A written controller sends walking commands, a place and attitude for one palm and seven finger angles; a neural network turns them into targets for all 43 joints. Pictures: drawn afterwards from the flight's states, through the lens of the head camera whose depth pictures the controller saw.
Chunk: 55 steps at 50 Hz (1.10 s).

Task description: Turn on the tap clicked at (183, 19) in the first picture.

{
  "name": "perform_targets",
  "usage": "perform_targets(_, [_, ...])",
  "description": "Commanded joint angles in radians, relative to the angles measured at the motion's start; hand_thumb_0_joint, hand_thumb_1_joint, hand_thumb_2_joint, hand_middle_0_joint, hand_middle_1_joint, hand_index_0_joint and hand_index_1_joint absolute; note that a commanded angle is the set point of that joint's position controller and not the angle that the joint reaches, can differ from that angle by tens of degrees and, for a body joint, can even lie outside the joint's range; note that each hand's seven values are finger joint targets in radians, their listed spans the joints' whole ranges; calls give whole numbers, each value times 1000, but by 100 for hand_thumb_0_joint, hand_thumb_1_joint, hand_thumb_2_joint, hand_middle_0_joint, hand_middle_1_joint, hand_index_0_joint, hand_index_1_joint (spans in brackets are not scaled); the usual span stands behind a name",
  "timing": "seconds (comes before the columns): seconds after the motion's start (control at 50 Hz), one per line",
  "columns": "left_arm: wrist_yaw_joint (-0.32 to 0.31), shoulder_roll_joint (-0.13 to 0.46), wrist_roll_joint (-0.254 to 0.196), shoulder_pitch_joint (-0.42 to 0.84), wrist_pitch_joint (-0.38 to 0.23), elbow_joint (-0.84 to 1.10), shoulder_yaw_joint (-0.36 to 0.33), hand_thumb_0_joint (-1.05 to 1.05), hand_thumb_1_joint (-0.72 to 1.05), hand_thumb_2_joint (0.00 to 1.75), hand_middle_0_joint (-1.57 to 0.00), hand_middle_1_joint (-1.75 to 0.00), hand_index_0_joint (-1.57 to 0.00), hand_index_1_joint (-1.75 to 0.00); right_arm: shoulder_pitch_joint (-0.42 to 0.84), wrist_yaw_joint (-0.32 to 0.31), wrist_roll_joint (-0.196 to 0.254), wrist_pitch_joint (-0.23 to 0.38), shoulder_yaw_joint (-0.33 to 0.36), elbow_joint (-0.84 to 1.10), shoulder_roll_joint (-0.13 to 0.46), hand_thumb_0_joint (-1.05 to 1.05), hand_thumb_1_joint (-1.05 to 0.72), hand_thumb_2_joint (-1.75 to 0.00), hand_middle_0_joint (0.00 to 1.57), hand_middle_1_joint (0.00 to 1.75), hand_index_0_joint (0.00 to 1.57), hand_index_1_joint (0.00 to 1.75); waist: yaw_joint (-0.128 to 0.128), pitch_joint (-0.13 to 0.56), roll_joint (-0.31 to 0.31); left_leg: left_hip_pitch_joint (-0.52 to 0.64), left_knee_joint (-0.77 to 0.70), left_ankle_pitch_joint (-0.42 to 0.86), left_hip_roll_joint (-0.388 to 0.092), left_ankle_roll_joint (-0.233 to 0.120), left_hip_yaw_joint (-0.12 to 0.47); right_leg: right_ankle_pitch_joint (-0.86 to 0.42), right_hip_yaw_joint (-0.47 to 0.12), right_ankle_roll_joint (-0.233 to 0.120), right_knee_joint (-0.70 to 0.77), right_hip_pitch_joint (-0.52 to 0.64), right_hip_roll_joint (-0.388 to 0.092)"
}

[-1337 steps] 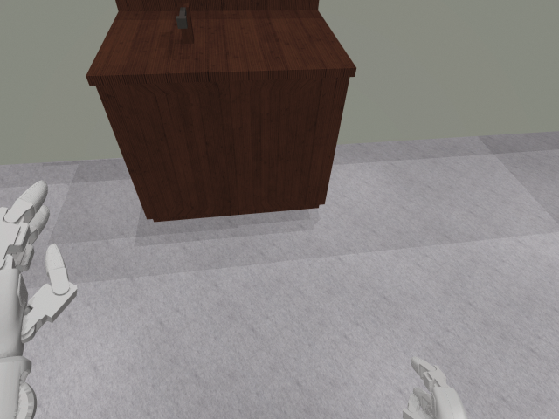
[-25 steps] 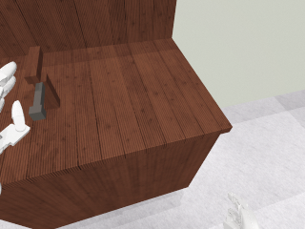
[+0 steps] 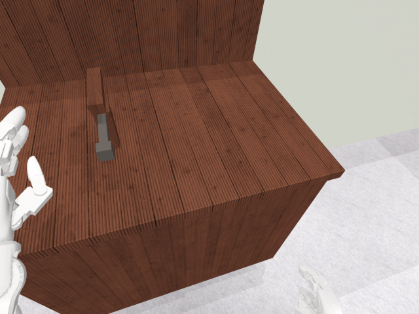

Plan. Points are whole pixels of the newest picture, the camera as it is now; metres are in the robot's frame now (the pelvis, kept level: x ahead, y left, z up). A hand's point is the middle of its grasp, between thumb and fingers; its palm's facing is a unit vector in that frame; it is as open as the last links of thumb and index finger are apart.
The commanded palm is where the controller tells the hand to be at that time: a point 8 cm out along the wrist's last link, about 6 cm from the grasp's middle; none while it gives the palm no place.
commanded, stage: come to a stop and stand still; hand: left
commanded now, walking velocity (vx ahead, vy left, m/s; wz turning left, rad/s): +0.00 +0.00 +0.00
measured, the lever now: (105, 151) +0.36 +0.26 +0.10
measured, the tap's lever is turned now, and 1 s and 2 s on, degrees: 0 0 0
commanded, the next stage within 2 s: look again from close up in 1.02 s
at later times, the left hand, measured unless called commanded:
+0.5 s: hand (67, 175) +0.26 +0.26 +0.16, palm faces +0.38 -0.84 -0.38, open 7.4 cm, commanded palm +0.19 +0.29 +0.18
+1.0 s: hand (87, 181) +0.25 +0.23 +0.16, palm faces +0.38 -0.84 -0.38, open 7.4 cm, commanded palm +0.19 +0.26 +0.18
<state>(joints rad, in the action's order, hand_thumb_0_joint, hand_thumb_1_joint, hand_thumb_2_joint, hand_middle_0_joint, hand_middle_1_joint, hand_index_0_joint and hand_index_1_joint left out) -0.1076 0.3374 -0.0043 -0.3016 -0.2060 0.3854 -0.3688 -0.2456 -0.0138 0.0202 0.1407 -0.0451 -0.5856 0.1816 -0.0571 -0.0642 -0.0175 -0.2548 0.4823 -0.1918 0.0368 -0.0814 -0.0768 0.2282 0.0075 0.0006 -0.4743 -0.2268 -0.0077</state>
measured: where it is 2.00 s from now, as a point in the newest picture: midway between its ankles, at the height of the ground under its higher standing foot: outside the picture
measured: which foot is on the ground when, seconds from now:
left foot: down 0.00-1.00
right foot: down 0.00-1.00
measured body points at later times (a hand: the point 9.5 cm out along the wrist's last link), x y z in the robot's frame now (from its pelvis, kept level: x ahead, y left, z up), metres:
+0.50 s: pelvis +0.04 +0.00 +0.00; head +0.06 +0.03 +0.45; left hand +0.23 +0.30 +0.18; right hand +0.23 -0.21 -0.06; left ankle +0.05 +0.06 -0.74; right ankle +0.04 -0.14 -0.74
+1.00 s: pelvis +0.04 -0.02 +0.01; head +0.06 -0.02 +0.46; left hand +0.23 +0.27 +0.18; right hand +0.23 -0.24 -0.07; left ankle +0.05 +0.06 -0.74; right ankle +0.04 -0.14 -0.74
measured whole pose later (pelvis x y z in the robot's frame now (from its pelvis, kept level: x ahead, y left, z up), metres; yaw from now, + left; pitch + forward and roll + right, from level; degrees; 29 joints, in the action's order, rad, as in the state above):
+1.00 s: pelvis +0.04 -0.02 +0.01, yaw +1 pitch +0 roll -1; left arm -0.10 0.36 -0.04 -0.43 -0.17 0.43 -0.33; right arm -0.20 -0.04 0.02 0.08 -0.02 -0.57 0.21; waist -0.02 -0.03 0.01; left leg -0.22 0.44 -0.21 0.02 -0.05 -0.04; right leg 0.21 0.02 -0.01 -0.38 -0.16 0.02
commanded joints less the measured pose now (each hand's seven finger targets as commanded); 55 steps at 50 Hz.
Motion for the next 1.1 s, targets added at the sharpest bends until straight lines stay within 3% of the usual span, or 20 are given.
perform_targets(0.0, [-5,161,10,72,-61,209,-44,0,90,90,-20,-30,-20,-30,120,1,-2,61,60,171,139,0,-90,-90,20,30,20,30,21,91,102,-63,-283,-428,-191,32,242,47,-12,-13,26,52,3])
perform_targets(0.02, [-6,169,9,56,-61,206,-59,0,90,90,-20,-30,-20,-30,113,2,-4,57,62,171,137,0,-90,-90,20,30,20,30,21,96,74,-56,-274,-391,-183,40,237,37,-13,-16,42,62,1])
perform_targets(0.04, [-7,195,9,49,-60,223,-84,0,90,90,-20,-30,-20,-30,126,3,-2,53,58,170,139,0,-90,-90,20,30,20,30,23,102,107,-26,-284,-362,-179,53,231,37,-11,-14,37,47,7])
perform_targets(0.06, [-4,172,5,59,-65,229,-67,0,90,90,-20,-30,-20,-30,124,1,-7,50,56,171,135,0,-90,-90,20,30,20,30,25,104,119,-33,-290,-361,-183,60,242,34,-6,-14,35,53,8])
perform_targets(0.1, [-6,183,2,58,-66,227,-79,0,90,90,-20,-30,-20,-30,124,-1,-8,48,56,175,130,0,-90,-90,20,30,20,30,24,95,104,-33,-275,-320,-183,61,230,14,-13,-17,55,63,-1])
perform_targets(0.14, [-8,205,1,70,-67,254,-98,0,90,90,-20,-30,-20,-30,129,-2,-6,48,55,172,131,0,-90,-90,20,30,20,30,27,122,112,25,-257,-207,-172,81,215,-11,-11,-22,56,59,-4])
perform_targets(0.26, [-4,162,-8,58,-64,253,-47,0,90,90,-20,-30,-20,-30,120,-4,-13,46,60,166,136,0,-90,-90,20,30,20,30,30,156,119,134,-196,55,-164,109,196,-76,-8,-27,65,33,-13])
perform_targets(0.38, [-6,190,-19,-8,-57,294,-73,0,90,90,-20,-30,-20,-30,121,-3,-8,30,71,175,137,0,-90,-90,20,30,20,30,30,211,123,206,-108,376,-158,125,167,-152,-1,-31,73,53,-32])
perform_targets(0.44, [-10,218,-22,-50,-49,284,-112,0,90,90,-20,-30,-20,-30,137,-5,1,18,68,178,136,0,-90,-90,20,30,20,30,31,209,94,182,-91,384,-144,126,152,-217,-5,-33,78,80,-40])
perform_targets(0.46, [-4,181,-31,-69,-50,254,-82,0,90,90,-20,-30,-20,-30,125,-6,-5,11,67,175,139,0,-90,-90,20,30,20,30,32,198,77,155,-93,347,-140,119,154,-213,-5,-33,89,82,-40])
perform_targets(0.54, [-10,220,-33,-42,-48,300,-107,0,90,90,-20,-30,-20,-30,143,-15,3,8,69,182,139,0,-90,-90,20,30,20,30,35,197,118,148,-98,281,-132,109,148,-230,-35,-41,86,85,-53])
perform_targets(0.56, [-5,187,-38,-47,-51,285,-78,0,90,90,-20,-30,-20,-30,131,-16,-4,6,67,178,142,0,-90,-90,20,30,20,30,34,197,108,139,-102,252,-132,100,149,-220,-29,-39,93,82,-51])
perform_targets(0.58, [-6,204,-38,-39,-51,301,-87,0,90,90,-20,-30,-20,-30,128,-18,0,9,74,181,142,0,-90,-90,20,30,20,30,37,200,117,139,-103,249,-134,97,152,-225,-37,-40,90,91,-55])
perform_targets(0.64, [-12,215,-38,-46,-43,288,-100,0,90,90,-20,-30,-20,-30,145,-24,4,8,68,180,140,0,-90,-90,20,30,20,30,34,191,83,132,-103,213,-125,90,151,-226,-49,-40,102,87,-60])
perform_targets(0.66, [-8,189,-42,-59,-44,263,-78,0,90,90,-20,-30,-20,-30,136,-25,-4,5,67,177,145,0,-90,-90,20,30,20,30,33,191,53,123,-98,187,-126,76,150,-227,-50,-39,117,84,-62])
perform_targets(0.82, [-10,196,-45,-35,-31,251,-71,0,90,90,-20,-30,-20,-30,136,-34,2,4,74,175,145,0,-90,-90,20,30,20,30,39,163,52,103,-102,87,-118,56,154,-190,-97,-44,154,64,-78])
perform_targets(0.84, [-16,219,-41,-36,-28,265,-93,0,90,90,-20,-30,-20,-30,156,-36,5,3,68,172,143,0,-90,-90,20,30,20,30,36,175,66,115,-102,102,-117,56,149,-193,-90,-42,149,65,-79])
perform_targets(0.86, [-12,182,-45,-39,-33,249,-61,0,90,90,-20,-30,-20,-30,142,-35,-2,1,67,169,148,0,-90,-90,20,30,20,30,37,172,55,104,-104,101,-117,52,154,-190,-80,-42,150,67,-74])
perform_targets(0.94, [-16,218,-44,-54,-23,258,-94,0,90,90,-20,-30,-20,-30,156,-37,7,2,68,174,142,0,-90,-90,20,30,20,30,34,171,52,112,-107,103,-117,53,152,-185,-86,-40,151,68,-77])
perform_targets(1.08, [-12,200,-50,-58,-24,266,-77,0,90,90,-20,-30,-20,-30,139,-38,4,1,75,175,147,0,-90,-90,20,30,20,30,38,181,65,113,-106,137,-123,48,156,-214,-84,-40,145,83,-77])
